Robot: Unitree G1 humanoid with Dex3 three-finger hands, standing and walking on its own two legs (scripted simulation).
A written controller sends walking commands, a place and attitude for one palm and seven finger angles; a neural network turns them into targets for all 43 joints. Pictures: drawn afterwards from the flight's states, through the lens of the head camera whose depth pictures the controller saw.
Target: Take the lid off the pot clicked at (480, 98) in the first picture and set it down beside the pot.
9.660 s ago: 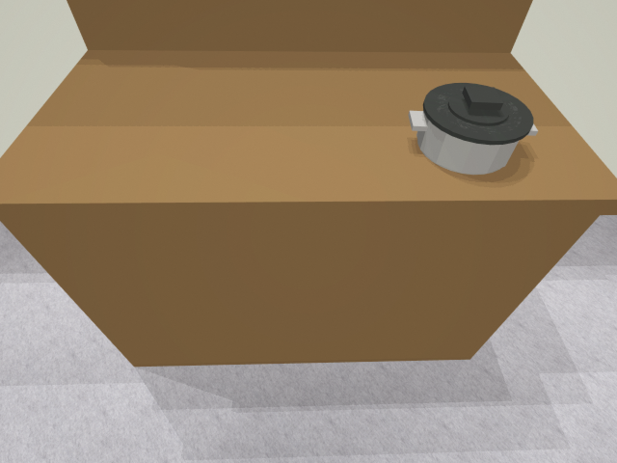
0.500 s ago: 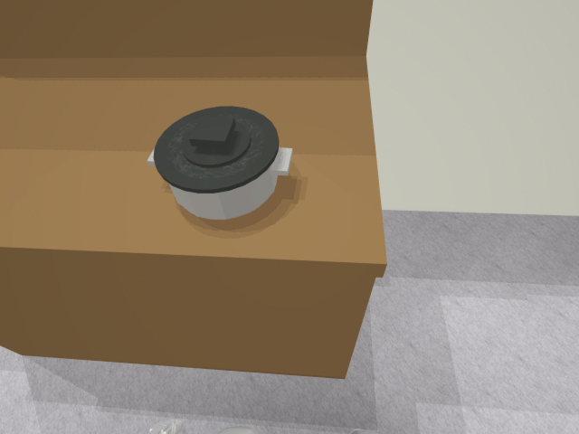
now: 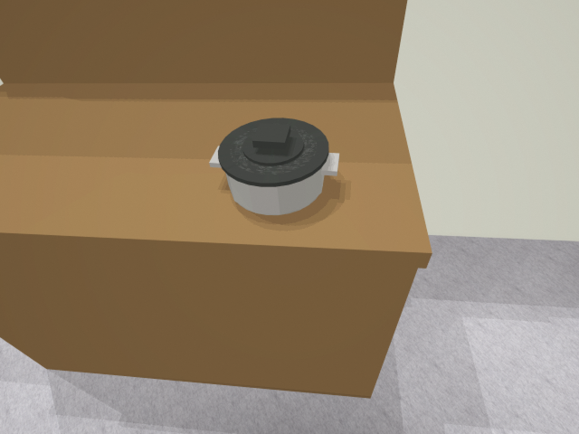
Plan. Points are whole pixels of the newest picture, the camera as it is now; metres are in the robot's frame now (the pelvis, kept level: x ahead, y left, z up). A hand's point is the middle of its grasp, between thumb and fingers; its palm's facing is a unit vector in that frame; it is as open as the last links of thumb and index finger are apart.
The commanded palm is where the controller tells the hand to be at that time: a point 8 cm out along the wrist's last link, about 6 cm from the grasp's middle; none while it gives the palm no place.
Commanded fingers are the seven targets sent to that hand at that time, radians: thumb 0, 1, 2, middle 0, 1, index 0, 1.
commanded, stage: come to a stop and stand still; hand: left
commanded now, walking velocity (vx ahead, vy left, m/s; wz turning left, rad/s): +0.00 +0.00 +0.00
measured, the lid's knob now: (272, 135) +0.54 +0.07 +0.15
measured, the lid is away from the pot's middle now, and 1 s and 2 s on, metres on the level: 0.00 0.00 0.00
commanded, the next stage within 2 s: look again from close up in 1.12 s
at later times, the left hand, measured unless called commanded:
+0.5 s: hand out of the picture +0.04 +0.19 -0.15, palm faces +0.01 -0.98 -0.22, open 7.3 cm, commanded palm none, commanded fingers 0.00 0.90 0.90 -0.20 -0.30 -0.20 -0.30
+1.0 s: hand out of the picture +0.06 +0.17 -0.16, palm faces +0.02 -0.98 -0.20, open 7.3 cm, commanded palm none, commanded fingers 0.00 0.90 0.90 -0.20 -0.30 -0.20 -0.30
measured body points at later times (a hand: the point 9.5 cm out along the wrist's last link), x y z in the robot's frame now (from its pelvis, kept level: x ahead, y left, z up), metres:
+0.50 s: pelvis +0.02 +0.01 +0.02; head +0.04 +0.00 +0.47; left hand +0.04 +0.24 -0.13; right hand +0.02 -0.21 -0.15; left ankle +0.02 +0.09 -0.72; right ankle +0.03 -0.10 -0.72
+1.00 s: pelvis +0.05 +0.00 +0.02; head +0.07 -0.01 +0.47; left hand +0.06 +0.22 -0.14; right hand +0.07 -0.23 -0.14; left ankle +0.02 +0.09 -0.72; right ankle +0.03 -0.10 -0.72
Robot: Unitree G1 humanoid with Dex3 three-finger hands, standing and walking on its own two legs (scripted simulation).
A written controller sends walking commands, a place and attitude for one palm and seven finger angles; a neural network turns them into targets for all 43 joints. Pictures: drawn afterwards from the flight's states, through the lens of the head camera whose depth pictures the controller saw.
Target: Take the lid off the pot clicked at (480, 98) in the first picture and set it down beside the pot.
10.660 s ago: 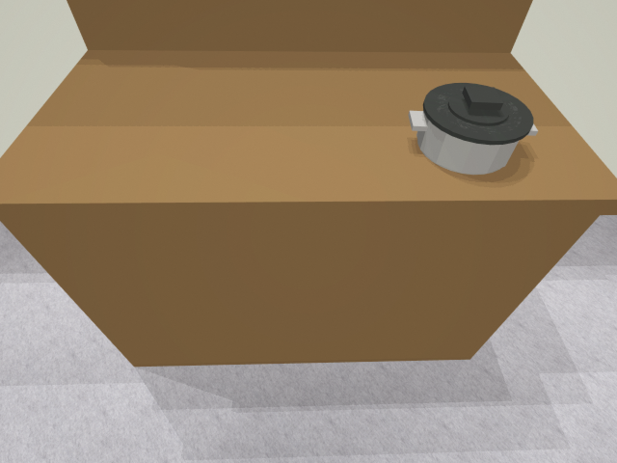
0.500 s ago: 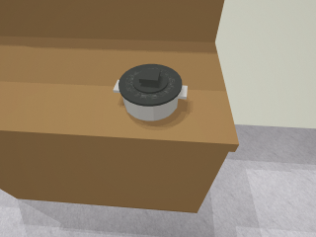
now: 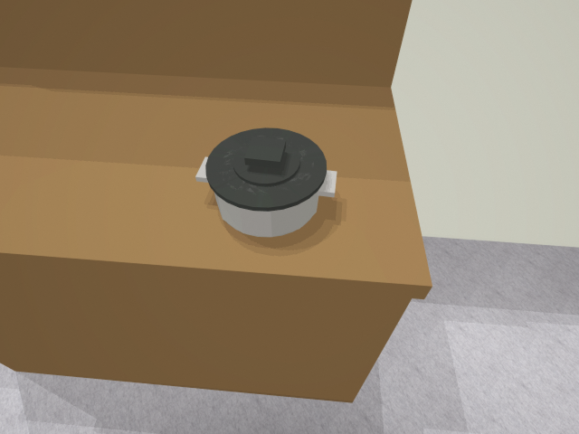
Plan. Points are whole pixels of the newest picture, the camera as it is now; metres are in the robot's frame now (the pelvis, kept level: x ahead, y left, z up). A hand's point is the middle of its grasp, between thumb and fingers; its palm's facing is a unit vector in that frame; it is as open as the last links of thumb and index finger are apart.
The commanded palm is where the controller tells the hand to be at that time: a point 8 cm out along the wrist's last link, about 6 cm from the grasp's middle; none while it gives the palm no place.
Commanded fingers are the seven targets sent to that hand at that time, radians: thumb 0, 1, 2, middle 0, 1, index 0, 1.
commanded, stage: come to a stop and stand still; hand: left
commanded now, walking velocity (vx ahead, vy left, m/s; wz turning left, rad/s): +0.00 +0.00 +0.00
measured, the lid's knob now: (265, 152) +0.49 +0.07 +0.13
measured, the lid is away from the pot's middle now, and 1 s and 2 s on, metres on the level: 0.00 0.00 0.00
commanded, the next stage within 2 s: look again from close up in 0.12 s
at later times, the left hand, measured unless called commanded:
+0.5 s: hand out of the picture +0.01 +0.16 -0.17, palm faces +0.03 -0.98 -0.19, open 7.3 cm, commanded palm none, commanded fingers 0.00 0.90 0.90 -0.20 -0.30 -0.20 -0.30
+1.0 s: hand out of the picture -0.01 +0.14 -0.18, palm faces +0.04 -0.98 -0.18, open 7.3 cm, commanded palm +0.09 +0.20 -0.07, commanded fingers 0.00 0.90 0.90 -0.29 -0.40 -0.29 -0.40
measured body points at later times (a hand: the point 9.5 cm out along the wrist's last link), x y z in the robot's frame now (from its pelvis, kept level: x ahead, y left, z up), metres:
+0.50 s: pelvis +0.01 -0.01 +0.00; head +0.03 -0.01 +0.45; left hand +0.01 +0.21 -0.16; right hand +0.01 -0.23 -0.16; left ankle -0.03 +0.09 -0.74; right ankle -0.02 -0.10 -0.74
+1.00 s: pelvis +0.01 -0.02 +0.00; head +0.02 -0.01 +0.45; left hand -0.01 +0.20 -0.16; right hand +0.00 -0.23 -0.16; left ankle -0.03 +0.09 -0.74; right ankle -0.02 -0.10 -0.74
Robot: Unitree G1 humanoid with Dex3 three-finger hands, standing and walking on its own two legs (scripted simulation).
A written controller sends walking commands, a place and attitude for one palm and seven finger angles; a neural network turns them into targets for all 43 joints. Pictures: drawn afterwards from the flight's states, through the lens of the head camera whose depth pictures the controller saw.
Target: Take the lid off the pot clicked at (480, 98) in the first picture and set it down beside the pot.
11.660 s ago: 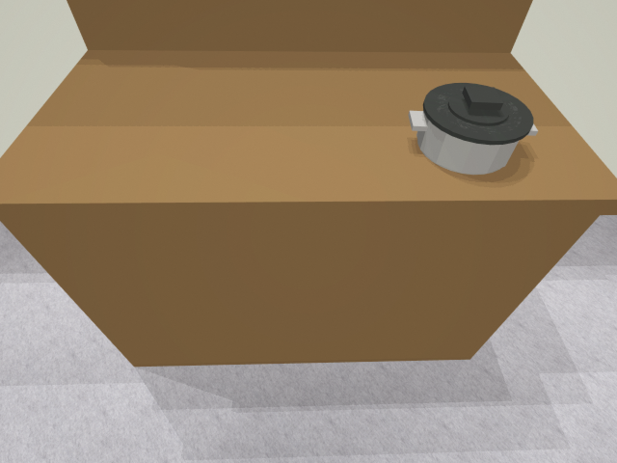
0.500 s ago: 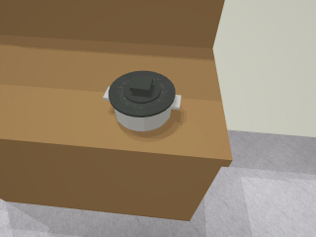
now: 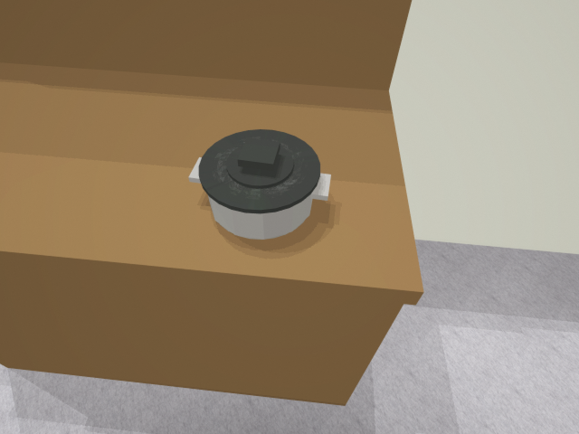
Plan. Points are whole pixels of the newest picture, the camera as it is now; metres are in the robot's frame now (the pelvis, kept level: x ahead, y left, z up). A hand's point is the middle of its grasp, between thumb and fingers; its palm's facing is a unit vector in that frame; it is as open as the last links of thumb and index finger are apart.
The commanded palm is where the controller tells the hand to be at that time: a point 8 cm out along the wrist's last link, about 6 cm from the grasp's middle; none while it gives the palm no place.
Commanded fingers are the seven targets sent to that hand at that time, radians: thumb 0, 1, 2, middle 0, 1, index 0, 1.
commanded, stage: lift the closed hand beside the body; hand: left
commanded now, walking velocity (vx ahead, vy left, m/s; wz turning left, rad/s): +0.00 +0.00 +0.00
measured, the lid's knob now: (259, 153) +0.48 +0.08 +0.13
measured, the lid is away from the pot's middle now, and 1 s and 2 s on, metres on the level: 0.00 0.00 0.00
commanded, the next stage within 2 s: raise the hand higher, near the body in 0.60 s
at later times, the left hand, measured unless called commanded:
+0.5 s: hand out of the picture +0.09 +0.21 +0.02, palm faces +0.28 -0.92 -0.26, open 3.4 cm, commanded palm +0.05 +0.26 +0.05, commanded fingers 0.00 0.90 0.90 -1.30 -1.50 -1.30 -1.50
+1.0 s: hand (27, 426) +0.11 +0.25 +0.10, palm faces +0.32 -0.84 -0.43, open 3.1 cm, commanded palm +0.05 +0.29 +0.13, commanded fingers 0.00 0.90 0.90 -1.30 -1.50 -1.30 -1.50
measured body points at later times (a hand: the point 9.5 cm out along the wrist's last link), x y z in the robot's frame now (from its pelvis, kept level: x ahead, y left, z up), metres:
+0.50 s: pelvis -0.04 +0.00 +0.00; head -0.06 -0.01 +0.45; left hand +0.07 +0.26 +0.04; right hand +0.21 -0.20 -0.03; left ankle -0.04 +0.11 -0.74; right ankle -0.03 -0.08 -0.74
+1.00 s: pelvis -0.03 +0.02 +0.00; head -0.05 +0.00 +0.45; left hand +0.09 +0.30 +0.13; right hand +0.16 -0.19 -0.08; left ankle -0.04 +0.11 -0.74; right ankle -0.03 -0.08 -0.74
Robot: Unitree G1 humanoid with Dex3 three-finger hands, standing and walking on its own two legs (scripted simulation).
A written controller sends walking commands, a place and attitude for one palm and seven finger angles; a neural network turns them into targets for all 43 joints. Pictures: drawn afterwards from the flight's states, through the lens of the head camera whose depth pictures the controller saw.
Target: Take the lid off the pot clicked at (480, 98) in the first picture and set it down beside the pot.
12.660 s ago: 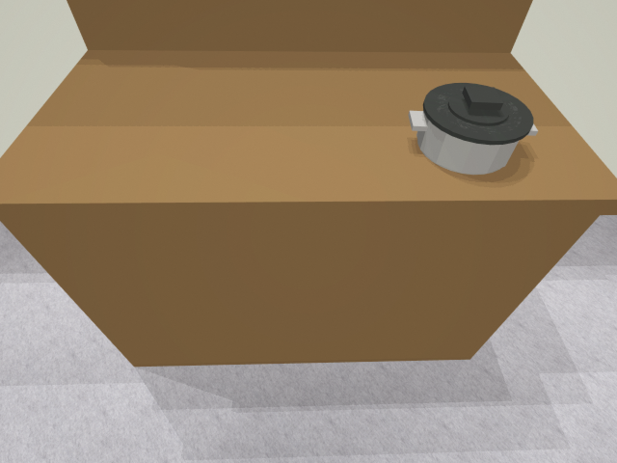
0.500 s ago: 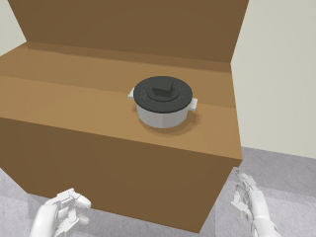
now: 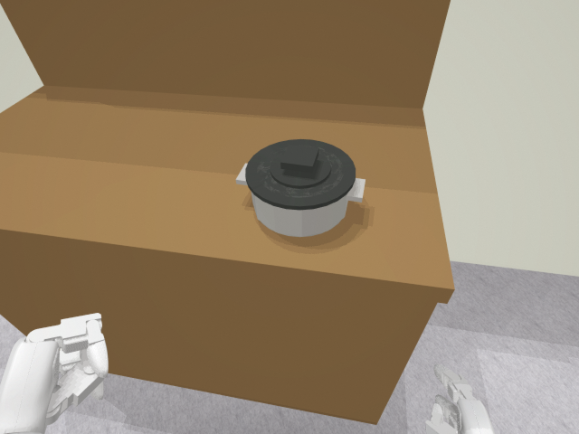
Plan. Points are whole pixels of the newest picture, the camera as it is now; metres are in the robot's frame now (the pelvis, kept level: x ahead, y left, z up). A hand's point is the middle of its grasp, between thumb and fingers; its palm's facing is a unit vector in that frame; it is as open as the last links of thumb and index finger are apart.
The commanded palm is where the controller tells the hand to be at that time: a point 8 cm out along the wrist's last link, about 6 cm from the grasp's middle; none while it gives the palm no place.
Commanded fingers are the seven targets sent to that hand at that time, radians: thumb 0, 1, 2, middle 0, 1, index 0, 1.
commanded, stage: raise the hand higher, near the body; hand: left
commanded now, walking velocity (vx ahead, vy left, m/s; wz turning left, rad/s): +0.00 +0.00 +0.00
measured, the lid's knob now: (300, 158) +0.52 +0.05 +0.13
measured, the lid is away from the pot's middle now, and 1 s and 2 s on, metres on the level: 0.00 0.00 0.00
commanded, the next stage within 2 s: reach forward and open the fingers in 0.48 s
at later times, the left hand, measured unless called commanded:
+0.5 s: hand (80, 320) +0.17 +0.23 +0.17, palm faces +0.39 -0.82 -0.42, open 3.1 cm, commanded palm +0.12 +0.27 +0.19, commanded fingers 0.00 0.90 0.90 -1.30 -1.50 -1.30 -1.50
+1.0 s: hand (70, 297) +0.20 +0.26 +0.16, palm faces -0.05 +0.01 -1.00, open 3.3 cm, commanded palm +0.18 +0.26 +0.22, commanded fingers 0.00 0.18 1.36 -1.10 -0.72 -1.10 -0.72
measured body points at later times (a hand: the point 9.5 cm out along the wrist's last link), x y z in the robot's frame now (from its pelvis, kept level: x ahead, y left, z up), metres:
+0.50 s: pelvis +0.00 +0.00 +0.00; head -0.02 -0.02 +0.45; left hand +0.14 +0.27 +0.20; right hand +0.20 -0.20 -0.08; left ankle -0.01 +0.09 -0.74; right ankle +0.00 -0.10 -0.74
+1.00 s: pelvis -0.01 +0.00 +0.00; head -0.01 -0.06 +0.44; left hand +0.20 +0.26 +0.22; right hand +0.23 -0.22 -0.09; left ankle -0.01 +0.09 -0.74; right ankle +0.00 -0.10 -0.74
